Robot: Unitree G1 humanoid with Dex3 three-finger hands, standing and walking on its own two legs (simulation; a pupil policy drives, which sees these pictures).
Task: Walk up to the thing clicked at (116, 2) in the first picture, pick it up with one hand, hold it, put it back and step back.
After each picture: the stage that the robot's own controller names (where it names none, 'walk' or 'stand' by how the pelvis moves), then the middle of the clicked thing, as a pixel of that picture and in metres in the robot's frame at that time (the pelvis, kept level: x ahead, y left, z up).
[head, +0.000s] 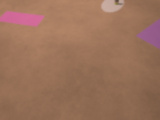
stand; (116, 0) +2.36 -0.37 -0.72
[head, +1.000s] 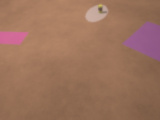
walk; (100, 9) +2.24 -0.01 -0.70
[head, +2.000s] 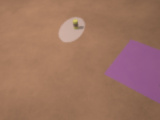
walk; (75, 24) +1.67 +0.31 -0.72
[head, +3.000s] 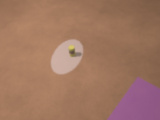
walk; (71, 51) +1.18 +0.29 -0.71
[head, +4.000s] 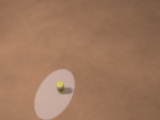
walk; (60, 87) +0.74 +0.31 -0.70
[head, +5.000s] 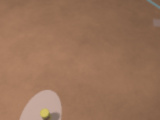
walk; (45, 115) +0.48 +0.32 -0.71
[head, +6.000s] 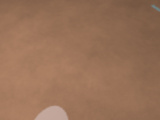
stand; out of the picture +0.37 +0.30 -0.72
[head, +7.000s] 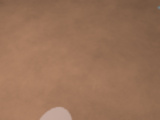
stand; out of the picture +0.37 +0.29 -0.72
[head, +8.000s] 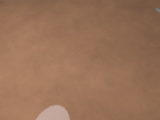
stand; out of the picture +0.40 +0.30 -0.73
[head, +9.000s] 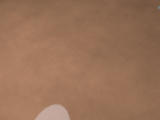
stand; out of the picture +0.39 +0.30 -0.73
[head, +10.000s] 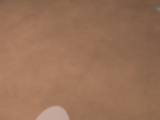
go down; out of the picture +0.38 +0.30 -0.73
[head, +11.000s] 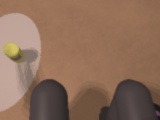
go down; (14, 53) +0.47 +0.33 -0.34
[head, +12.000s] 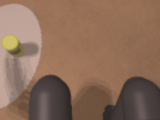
go down; (13, 46) +0.46 +0.34 -0.29
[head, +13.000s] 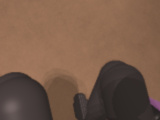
close in; out of the picture +0.44 +0.38 -0.23
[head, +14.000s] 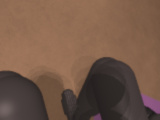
close; out of the picture +0.43 +0.38 -0.22
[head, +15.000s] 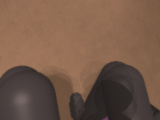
lift; out of the picture +0.39 +0.35 -0.22
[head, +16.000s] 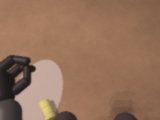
close; (47, 109) +0.34 +0.27 -0.55
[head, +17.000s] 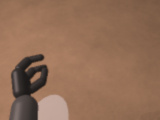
go down; out of the picture +0.28 +0.29 -0.70
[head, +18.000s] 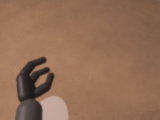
hold; out of the picture +0.27 +0.31 -0.71
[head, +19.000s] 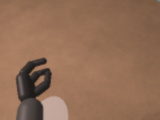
stand; out of the picture +0.27 +0.32 -0.70
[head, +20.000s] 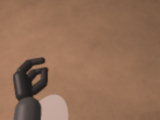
stand; out of the picture +0.27 +0.32 -0.70
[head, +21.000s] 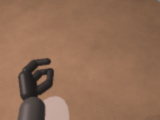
hold; out of the picture +0.28 +0.32 -0.71
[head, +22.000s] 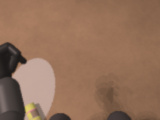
crouch; (32, 113) +0.30 +0.32 -0.56
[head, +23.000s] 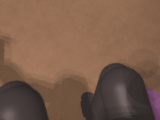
lower; out of the picture +0.32 +0.35 -0.28
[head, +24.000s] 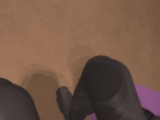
lower; out of the picture +0.30 +0.36 -0.25
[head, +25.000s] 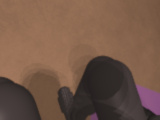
lower; out of the picture +0.30 +0.35 -0.25
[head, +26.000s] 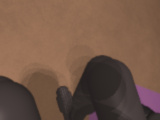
lower; out of the picture +0.31 +0.34 -0.25
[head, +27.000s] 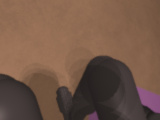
lower; out of the picture +0.33 +0.33 -0.25
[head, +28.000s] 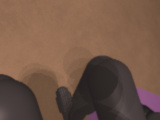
open; out of the picture +0.33 +0.33 -0.25
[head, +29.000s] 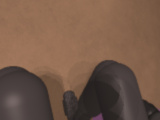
rise; out of the picture +0.33 +0.32 -0.26
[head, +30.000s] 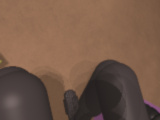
rise; out of the picture +0.41 +0.24 -0.26
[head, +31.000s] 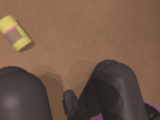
stand; (14, 33) +0.50 +0.14 -0.26
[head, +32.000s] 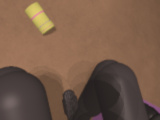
stand; (40, 18) +0.59 +0.05 -0.26
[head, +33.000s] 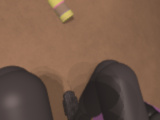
stand; (60, 8) +0.68 -0.05 -0.26
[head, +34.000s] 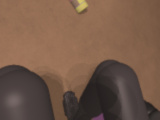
stand; (76, 0) +0.76 -0.14 -0.26
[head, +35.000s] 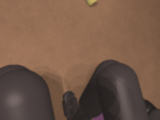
stand; out of the picture +0.84 -0.22 -0.26
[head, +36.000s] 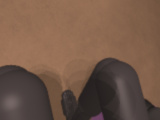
stand; out of the picture +0.90 -0.30 -0.25
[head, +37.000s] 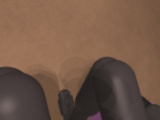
stand; out of the picture +0.97 -0.37 -0.25
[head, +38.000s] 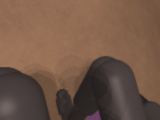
stand; out of the picture +1.03 -0.43 -0.25
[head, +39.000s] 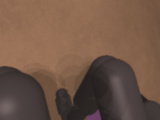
stand; out of the picture +1.08 -0.48 -0.25
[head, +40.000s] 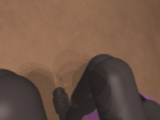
withdraw; out of the picture +1.13 -0.52 -0.25
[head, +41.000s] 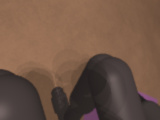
withdraw; out of the picture +1.17 -0.56 -0.25
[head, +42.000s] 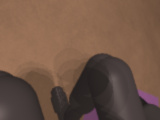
withdraw; out of the picture +1.21 -0.59 -0.25
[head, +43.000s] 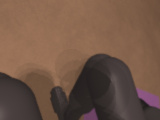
withdraw; out of the picture +1.25 -0.62 -0.25
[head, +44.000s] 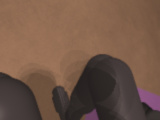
withdraw; out of the picture +1.27 -0.64 -0.25
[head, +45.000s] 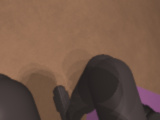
withdraw; out of the picture +1.30 -0.65 -0.25
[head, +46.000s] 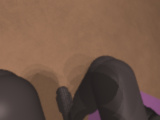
rise; out of the picture +1.31 -0.68 -0.25
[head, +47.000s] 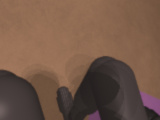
rise; out of the picture +1.32 -0.69 -0.25
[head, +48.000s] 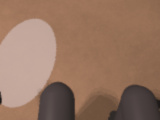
walk; out of the picture +1.11 -0.96 -0.38
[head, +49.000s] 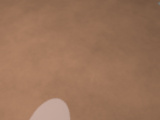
stand; out of the picture +0.94 -1.06 -0.69
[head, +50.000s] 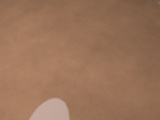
stand; out of the picture +0.94 -1.05 -0.70
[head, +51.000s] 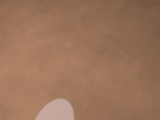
stand; out of the picture +0.94 -1.06 -0.73
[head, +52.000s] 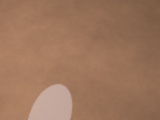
walk; out of the picture +1.01 -1.09 -0.72
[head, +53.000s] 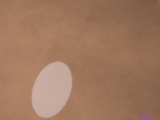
walk; out of the picture +1.31 -1.04 -0.73
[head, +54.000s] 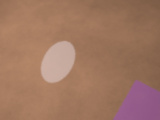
walk; out of the picture +1.62 -0.96 -0.72
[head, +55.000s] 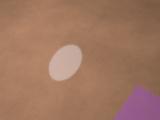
stand; out of the picture +1.63 -1.12 -0.73
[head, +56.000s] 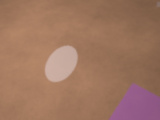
stand; out of the picture +1.67 -1.07 -0.75
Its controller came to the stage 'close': yes
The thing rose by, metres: 0.01
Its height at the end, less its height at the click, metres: -0.02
